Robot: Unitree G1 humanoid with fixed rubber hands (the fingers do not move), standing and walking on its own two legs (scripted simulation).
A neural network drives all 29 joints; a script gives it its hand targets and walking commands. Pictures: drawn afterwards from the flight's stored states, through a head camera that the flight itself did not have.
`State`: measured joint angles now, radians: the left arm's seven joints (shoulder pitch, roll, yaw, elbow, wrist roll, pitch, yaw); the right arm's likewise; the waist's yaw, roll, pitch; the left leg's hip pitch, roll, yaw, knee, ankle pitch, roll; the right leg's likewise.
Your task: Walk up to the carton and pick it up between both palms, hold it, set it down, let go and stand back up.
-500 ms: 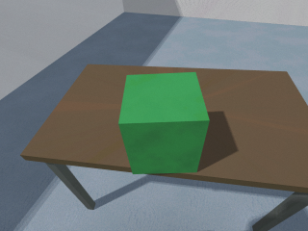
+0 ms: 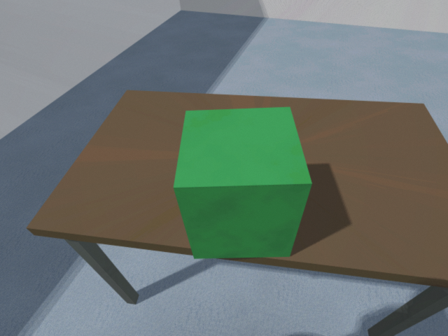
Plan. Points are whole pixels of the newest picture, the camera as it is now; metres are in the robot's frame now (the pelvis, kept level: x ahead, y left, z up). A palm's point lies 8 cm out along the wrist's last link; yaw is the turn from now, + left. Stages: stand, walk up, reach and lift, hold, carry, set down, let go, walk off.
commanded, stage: stand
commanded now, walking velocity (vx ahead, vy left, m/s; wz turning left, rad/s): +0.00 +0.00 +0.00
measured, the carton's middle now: (239, 186) +0.41 +0.00 +0.03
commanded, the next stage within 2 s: none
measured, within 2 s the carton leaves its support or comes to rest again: neither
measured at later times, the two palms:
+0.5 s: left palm out of the picture -0.03 +0.19 -0.15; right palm out of the picture -0.02 -0.20 -0.15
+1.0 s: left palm out of the picture -0.03 +0.20 -0.15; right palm out of the picture -0.02 -0.19 -0.15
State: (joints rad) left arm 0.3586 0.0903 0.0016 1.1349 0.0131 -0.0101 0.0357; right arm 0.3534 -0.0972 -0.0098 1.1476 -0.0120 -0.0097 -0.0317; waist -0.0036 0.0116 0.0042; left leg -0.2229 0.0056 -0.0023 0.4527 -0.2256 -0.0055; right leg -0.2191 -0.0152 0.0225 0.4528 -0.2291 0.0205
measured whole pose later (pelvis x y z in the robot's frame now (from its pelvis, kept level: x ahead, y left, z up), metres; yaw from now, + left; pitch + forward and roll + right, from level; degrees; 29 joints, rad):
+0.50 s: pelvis +0.01 +0.00 +0.00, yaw +0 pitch -1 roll +0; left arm 0.33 0.09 0.01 1.16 0.01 -0.01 0.04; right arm 0.33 -0.10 -0.01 1.16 -0.01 -0.01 -0.04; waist 0.00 -0.01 0.03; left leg -0.18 0.01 -0.01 0.45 -0.24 -0.01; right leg -0.18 -0.02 0.02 0.45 -0.25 0.02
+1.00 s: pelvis +0.01 +0.00 +0.00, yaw +0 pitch -2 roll +0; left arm 0.33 0.09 0.01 1.16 0.01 -0.01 0.04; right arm 0.33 -0.09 -0.01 1.16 -0.01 -0.01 -0.04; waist 0.00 0.02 0.04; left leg -0.17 0.00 -0.01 0.44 -0.24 -0.01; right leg -0.16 -0.02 0.02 0.43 -0.24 0.02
